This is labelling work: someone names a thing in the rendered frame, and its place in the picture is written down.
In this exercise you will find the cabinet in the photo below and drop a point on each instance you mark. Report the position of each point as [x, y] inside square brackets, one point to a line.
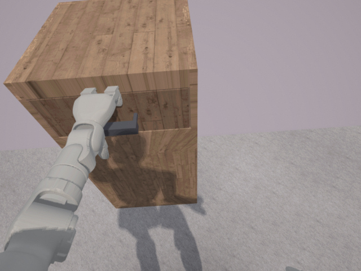
[136, 45]

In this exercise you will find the robot left upper arm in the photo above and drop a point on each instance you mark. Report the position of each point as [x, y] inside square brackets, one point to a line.
[43, 235]

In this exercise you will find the handle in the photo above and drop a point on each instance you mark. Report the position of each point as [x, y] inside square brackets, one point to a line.
[122, 127]

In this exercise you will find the left robot hand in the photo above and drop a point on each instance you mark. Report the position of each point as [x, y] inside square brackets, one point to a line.
[98, 108]

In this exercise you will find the left robot forearm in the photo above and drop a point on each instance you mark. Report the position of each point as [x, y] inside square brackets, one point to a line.
[64, 183]

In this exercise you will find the drawer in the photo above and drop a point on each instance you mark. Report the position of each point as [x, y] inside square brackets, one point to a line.
[157, 110]

